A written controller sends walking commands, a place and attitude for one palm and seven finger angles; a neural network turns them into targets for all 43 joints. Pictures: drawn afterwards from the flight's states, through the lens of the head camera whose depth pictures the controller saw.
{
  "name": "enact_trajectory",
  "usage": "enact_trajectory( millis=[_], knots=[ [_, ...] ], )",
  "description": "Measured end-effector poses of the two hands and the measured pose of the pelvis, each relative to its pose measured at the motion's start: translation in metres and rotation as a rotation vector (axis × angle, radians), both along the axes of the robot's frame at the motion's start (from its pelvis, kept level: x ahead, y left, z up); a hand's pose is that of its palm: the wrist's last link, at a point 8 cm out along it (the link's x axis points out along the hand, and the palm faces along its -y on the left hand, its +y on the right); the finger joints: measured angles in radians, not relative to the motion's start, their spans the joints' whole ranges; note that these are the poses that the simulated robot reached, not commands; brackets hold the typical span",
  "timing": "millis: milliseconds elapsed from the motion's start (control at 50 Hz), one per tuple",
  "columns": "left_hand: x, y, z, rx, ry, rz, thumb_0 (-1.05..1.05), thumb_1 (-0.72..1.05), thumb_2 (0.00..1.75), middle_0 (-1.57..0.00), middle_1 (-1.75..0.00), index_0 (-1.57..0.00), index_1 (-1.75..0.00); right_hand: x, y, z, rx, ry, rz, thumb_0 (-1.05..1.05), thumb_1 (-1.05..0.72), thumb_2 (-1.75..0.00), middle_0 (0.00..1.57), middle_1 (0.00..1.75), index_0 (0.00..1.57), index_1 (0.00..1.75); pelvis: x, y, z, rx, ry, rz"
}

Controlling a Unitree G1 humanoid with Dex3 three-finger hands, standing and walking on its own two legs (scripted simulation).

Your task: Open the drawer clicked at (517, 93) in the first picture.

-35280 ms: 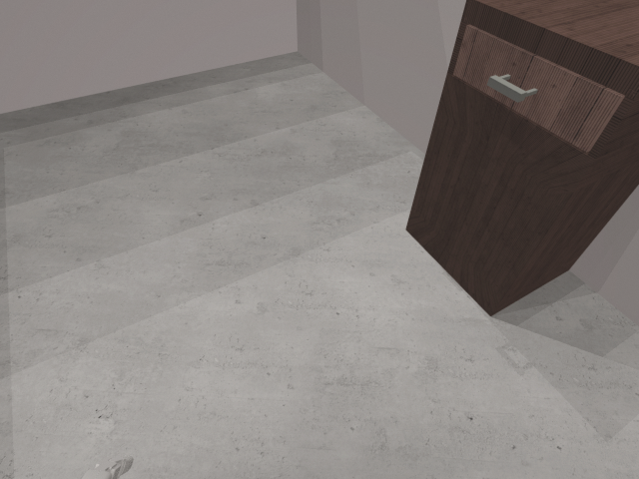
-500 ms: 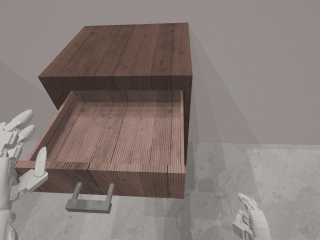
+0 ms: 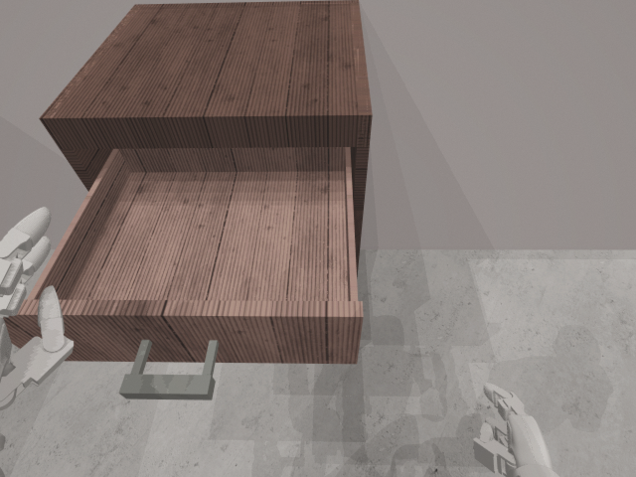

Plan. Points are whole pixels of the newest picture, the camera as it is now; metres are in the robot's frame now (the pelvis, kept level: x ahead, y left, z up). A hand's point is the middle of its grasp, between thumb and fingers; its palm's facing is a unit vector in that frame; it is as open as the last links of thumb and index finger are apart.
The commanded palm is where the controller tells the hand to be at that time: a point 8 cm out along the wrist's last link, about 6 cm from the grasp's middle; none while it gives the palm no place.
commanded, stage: step back with the hand held close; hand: left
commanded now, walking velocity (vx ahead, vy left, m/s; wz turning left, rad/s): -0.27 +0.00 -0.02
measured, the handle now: (173, 368) +0.24 +0.20 +0.01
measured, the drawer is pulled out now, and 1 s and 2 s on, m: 0.30 0.30 0.30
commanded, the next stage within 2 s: stop stepping back and stand still in 0.90 s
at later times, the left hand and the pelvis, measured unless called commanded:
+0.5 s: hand out of the picture +0.11 +0.26 +0.19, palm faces +0.37 -0.81 -0.45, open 7.4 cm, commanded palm +0.05 +0.31 +0.20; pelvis -0.07 +0.02 -0.01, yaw +1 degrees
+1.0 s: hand out of the picture +0.04 +0.22 +0.19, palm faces +0.24 -0.83 -0.50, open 7.4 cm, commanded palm -0.04 +0.29 +0.20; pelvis -0.17 +0.01 -0.02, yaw -1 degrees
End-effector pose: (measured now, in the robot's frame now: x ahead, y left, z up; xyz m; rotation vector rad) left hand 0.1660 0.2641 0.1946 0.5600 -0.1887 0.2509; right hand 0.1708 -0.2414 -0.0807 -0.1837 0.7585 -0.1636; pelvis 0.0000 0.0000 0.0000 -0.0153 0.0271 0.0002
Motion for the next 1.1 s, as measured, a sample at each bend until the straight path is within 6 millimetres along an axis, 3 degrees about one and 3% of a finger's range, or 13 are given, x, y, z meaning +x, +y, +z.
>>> enact_trajectory(
  millis=[120, 260, 400, 540, 720, 860, 980, 1100],
  knots=[
    [-0.019, 0.011, 0.002, 0.038, 0.007, -0.041, 0.01, 0.88, 0.90, -0.22, -0.30, -0.22, -0.30, -0.021, 0.004, 0.003, -0.034, 0.023, -0.041, 0.02, -0.91, -0.90, 0.20, 0.30, 0.20, 0.30, -0.014, 0.011, -0.002, -0.006, 0.006, 0.002],
    [-0.045, 0.032, 0.012, 0.059, -0.089, -0.012, 0.01, 0.88, 0.90, -0.22, -0.30, -0.22, -0.30, -0.037, 0.026, 0.009, -0.040, -0.019, -0.013, 0.02, -0.91, -0.90, 0.20, 0.30, 0.20, 0.30, -0.037, 0.022, -0.005, -0.006, 0.004, -0.002],
    [-0.073, 0.035, 0.007, 0.042, -0.132, 0.009, 0.01, 0.88, 0.90, -0.21, -0.30, -0.21, -0.30, -0.052, 0.045, 0.010, -0.012, -0.085, 0.047, 0.02, -0.90, -0.90, 0.21, 0.30, 0.20, 0.30, -0.062, 0.025, -0.011, -0.016, -0.004, -0.002],
    [-0.095, 0.032, 0.006, -0.006, -0.208, -0.009, 0.01, 0.88, 0.90, -0.21, -0.30, -0.21, -0.30, -0.078, 0.044, 0.004, -0.048, -0.048, 0.073, 0.02, -0.90, -0.90, 0.21, 0.30, 0.20, 0.30, -0.079, 0.027, -0.015, -0.030, -0.012, 0.017],
    [-0.105, 0.051, 0.012, 0.056, -0.265, -0.019, 0.01, 0.88, 0.90, -0.21, -0.30, -0.21, -0.30, -0.115, 0.046, 0.002, -0.072, -0.029, 0.024, 0.02, -0.90, -0.90, 0.21, 0.30, 0.20, 0.30, -0.103, 0.036, -0.019, -0.047, -0.019, 0.008],
    [-0.123, 0.029, 0.017, 0.056, -0.265, -0.096, 0.01, 0.89, 0.90, -0.21, -0.30, -0.21, -0.30, -0.139, 0.051, 0.001, -0.020, -0.054, 0.063, 0.02, -0.90, -0.90, 0.21, 0.30, 0.20, 0.30, -0.132, 0.025, -0.017, -0.038, 0.030, -0.044],
    [-0.150, -0.001, 0.015, 0.067, -0.224, -0.184, 0.01, 0.88, 0.90, -0.21, -0.30, -0.21, -0.30, -0.169, 0.034, -0.013, 0.008, -0.028, 0.070, 0.02, -0.90, -0.90, 0.21, 0.30, 0.20, 0.30, -0.168, 0.009, -0.019, -0.060, 0.014, -0.015],
    [-0.184, 0.009, 0.019, 0.083, -0.156, -0.108, 0.01, 0.88, 0.90, -0.22, -0.30, -0.22, -0.30, -0.201, 0.015, 0.008, -0.029, 0.029, -0.008, 0.02, -0.90, -0.90, 0.21, 0.30, 0.20, 0.30, -0.175, 0.006, -0.001, 0.026, 0.013, -0.036]
  ],
)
